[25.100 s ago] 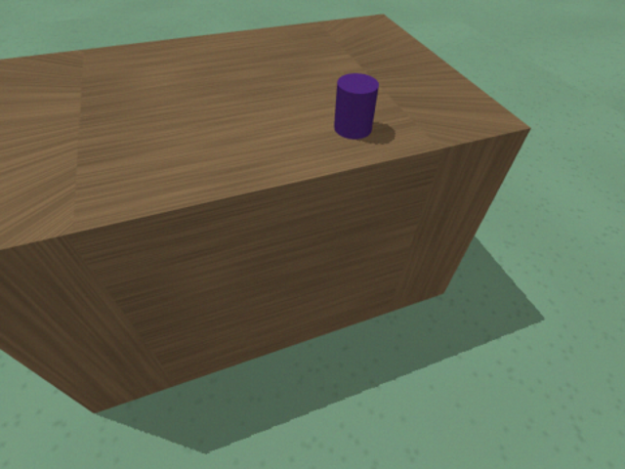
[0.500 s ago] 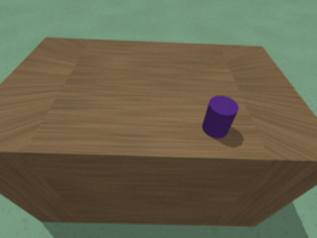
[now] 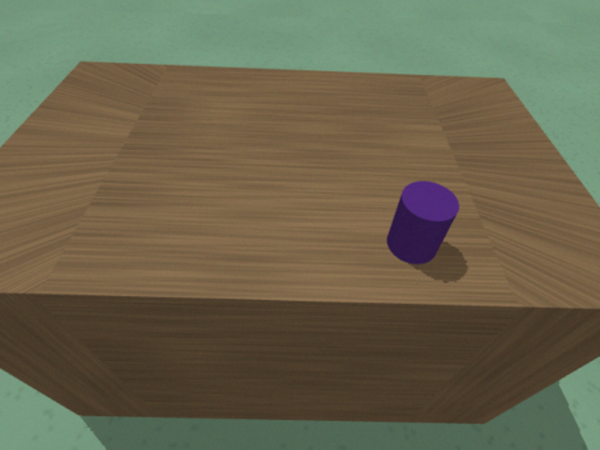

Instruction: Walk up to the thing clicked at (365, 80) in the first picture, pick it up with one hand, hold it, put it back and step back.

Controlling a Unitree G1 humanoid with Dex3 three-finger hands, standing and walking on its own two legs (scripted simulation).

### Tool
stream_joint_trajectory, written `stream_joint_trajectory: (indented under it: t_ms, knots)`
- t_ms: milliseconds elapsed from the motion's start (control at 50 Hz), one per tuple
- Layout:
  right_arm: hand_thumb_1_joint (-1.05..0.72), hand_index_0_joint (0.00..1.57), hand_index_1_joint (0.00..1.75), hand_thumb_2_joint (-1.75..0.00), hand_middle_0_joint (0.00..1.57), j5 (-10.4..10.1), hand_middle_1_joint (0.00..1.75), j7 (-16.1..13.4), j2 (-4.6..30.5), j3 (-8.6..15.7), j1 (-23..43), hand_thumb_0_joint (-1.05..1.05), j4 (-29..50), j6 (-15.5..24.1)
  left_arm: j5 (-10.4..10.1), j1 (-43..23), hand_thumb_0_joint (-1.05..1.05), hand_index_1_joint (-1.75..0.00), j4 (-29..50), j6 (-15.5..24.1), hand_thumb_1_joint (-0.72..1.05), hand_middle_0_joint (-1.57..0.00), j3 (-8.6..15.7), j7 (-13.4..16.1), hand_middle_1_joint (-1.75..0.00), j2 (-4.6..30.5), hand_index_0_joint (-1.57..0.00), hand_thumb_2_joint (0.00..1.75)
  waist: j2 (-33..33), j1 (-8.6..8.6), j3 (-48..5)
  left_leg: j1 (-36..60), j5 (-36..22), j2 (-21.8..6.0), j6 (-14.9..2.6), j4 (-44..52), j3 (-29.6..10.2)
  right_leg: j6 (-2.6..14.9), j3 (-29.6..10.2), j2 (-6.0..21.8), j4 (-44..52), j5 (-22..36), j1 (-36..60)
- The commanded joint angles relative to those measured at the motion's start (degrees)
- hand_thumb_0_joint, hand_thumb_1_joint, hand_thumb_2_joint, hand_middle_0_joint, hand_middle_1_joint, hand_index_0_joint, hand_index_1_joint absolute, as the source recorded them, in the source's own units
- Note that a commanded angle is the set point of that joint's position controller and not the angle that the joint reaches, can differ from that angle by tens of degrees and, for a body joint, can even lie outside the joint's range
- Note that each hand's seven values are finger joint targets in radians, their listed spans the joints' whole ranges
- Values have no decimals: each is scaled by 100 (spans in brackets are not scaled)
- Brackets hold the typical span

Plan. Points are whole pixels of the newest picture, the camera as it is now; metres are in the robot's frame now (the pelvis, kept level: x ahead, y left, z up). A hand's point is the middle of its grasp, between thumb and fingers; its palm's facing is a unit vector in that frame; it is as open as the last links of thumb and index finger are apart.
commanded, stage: home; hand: right
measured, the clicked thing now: (420, 223) +0.46 -0.19 +0.02
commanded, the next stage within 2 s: stand in 0.54 s
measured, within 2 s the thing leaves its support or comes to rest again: neither
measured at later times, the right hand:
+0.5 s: hand out of the picture +0.08 -0.26 -0.15, palm faces -0.04 +0.93 -0.36, open 17.3 cm
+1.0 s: hand out of the picture +0.08 -0.25 -0.15, palm faces -0.04 +0.94 -0.35, open 11.2 cm
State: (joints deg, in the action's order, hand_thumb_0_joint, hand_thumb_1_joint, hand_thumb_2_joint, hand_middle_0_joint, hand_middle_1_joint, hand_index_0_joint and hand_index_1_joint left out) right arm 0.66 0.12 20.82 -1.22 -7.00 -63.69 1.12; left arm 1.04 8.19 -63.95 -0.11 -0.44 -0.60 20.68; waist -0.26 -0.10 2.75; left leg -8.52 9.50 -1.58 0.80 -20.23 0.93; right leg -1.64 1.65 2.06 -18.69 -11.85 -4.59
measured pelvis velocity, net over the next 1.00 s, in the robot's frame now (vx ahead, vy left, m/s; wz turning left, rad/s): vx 0.00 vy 0.00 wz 0.01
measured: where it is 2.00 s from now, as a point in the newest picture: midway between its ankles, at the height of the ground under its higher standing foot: outside the picture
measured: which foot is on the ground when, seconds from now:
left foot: down 0.00-1.00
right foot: down 0.00-1.00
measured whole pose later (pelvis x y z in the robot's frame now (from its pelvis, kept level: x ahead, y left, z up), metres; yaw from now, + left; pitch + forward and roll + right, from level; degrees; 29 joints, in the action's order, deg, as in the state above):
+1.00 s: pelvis +0.00 +0.00 +0.00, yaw +0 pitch -2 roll +0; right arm 0.7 0.2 20.3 -0.5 -7.1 -64.2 0.9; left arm 1.0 8.1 -63.9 -0.1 0.0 -0.4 20.3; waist -0.3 0.0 2.9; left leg -7.4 9.3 -1.4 0.8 -19.0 0.7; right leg -1.7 2.0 2.3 -17.5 -11.8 -3.4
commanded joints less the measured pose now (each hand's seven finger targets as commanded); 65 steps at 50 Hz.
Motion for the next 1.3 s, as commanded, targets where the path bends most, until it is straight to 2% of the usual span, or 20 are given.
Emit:
stream_joint_trajectory:
  t_ms: [0,60,200,220,320,400,500,560,620,660,680,780,820,980,1040,1060,1220,1280]
  knots:
    - [54,5,5,-6,5,-7,5,-96,1240,234,160,0,282,73,-30,-167,0,-30,285,114,90,-20,232,96,-30,1162,-20,90,54,-5,-372,211,-1066,-604,-192,257,-520,199,-454,560,294,936,-43]
    - [52,6,6,-7,6,2,6,-87,1236,249,205,0,286,60,-18,-178,0,-30,284,112,90,-20,240,98,-30,1171,-20,90,2,-21,-397,273,-952,-626,-204,243,-518,210,-456,574,347,838,-48]
    - [52,6,6,-7,6,6,6,-91,1252,271,238,0,302,91,-20,-240,0,-30,301,121,90,-20,267,101,-30,1164,-20,90,91,-36,-456,294,-1255,-651,-212,270,-517,219,-425,597,295,1066,75]
    - [53,5,6,-7,5,-5,6,-89,1223,272,251,0,290,83,-23,-242,0,-30,287,119,90,-20,269,102,-30,1168,-20,90,50,-24,-376,300,-1148,-624,-181,314,-528,201,-405,565,314,902,-21]
    - [52,6,6,-7,6,9,6,-93,1208,281,204,0,301,88,-27,-267,0,-30,318,118,90,-20,263,98,-30,1144,-20,90,98,2,-475,352,-1243,-631,-179,277,-483,228,-427,602,304,1051,45]
    - [52,6,6,-7,6,1,6,-92,1227,293,231,0,283,79,-23,-264,0,-30,304,114,90,-20,267,101,-30,1147,-20,90,71,-3,-346,290,-964,-622,-173,344,-514,236,-433,587,374,768,-24]
    - [51,6,6,-8,6,1,6,-83,1197,296,214,0,289,70,-16,-244,0,-30,317,133,90,-20,273,106,-30,1180,-20,90,19,15,-419,321,-946,-615,-197,312,-509,234,-428,607,397,848,-12]
    - [51,6,6,-8,6,0,6,-82,1211,303,246,0,285,65,-21,-247,0,-30,327,149,90,-20,269,113,-30,1176,-20,90,-2,5,-448,422,-1159,-633,-199,263,-508,236,-416,609,382,1010,-37]
    - [52,6,6,-7,6,-1,6,-76,1157,294,235,0,275,59,-28,-240,0,-30,314,137,90,-20,269,112,-30,1166,-20,90,18,14,-358,324,-974,-617,-183,331,-516,243,-417,601,404,833,-30]
    - [36,20,22,-23,20,6,22,-77,1179,302,227,0,269,55,-36,-247,0,-30,315,127,90,-20,281,110,-30,1178,-20,90,52,10,-250,227,-796,-591,-163,386,-514,239,-416,578,447,635,-77]
    - [28,20,30,-31,20,6,30,-80,1194,307,230,0,271,58,-28,-223,0,-30,323,129,90,-20,278,107,-30,1172,-20,90,59,3,-291,286,-808,-602,-179,359,-502,253,-433,592,448,671,-87]
    - [-12,20,30,-71,20,1,30,-72,1164,302,200,0,265,60,-21,-217,0,-30,307,124,90,-20,290,98,-30,1171,-20,90,55,14,-293,193,-628,-598,-193,406,-534,263,-436,596,436,567,-39]
    - [-28,20,30,-87,20,-2,30,-75,1185,308,208,0,283,64,-22,-183,0,-30,313,128,90,-20,290,100,-30,1166,-20,90,56,3,-326,260,-781,-612,-198,379,-538,254,-418,594,430,610,-66]
    - [-90,20,30,-90,20,-4,30,-81,1186,302,182,0,288,68,-26,-193,0,-30,337,148,90,-20,284,108,-30,1159,-20,90,19,3,-427,374,-1079,-629,-200,283,-516,229,-412,613,393,936,-19]
    - [-90,20,30,-90,20,-4,30,-78,1163,299,180,0,274,51,-27,-197,0,-30,320,133,90,-20,280,109,-30,1148,-20,90,23,11,-268,234,-761,-608,-185,374,-545,234,-413,603,446,586,-75]
    - [-90,20,30,-90,20,1,30,-77,1192,310,202,0,284,54,-29,-180,0,-30,341,145,90,-20,287,105,-30,1174,-20,90,42,0,-372,320,-857,-612,-211,321,-518,247,-437,623,443,766,-45]
    - [-90,20,30,-90,20,-7,30,-82,1179,314,230,0,281,66,-15,-172,0,-30,347,139,90,-20,288,107,-30,1163,-20,90,38,-8,-400,362,-1031,-632,-207,326,-536,245,-388,603,387,851,-42]
    - [-90,20,30,-90,20,-4,30,-70,1156,297,175,0,256,67,-38,-167,0,-30,334,139,90,-20,284,100,-30,1138,-20,90,65,-5,-262,238,-808,-605,-183,410,-543,230,-398,595,405,615,-73]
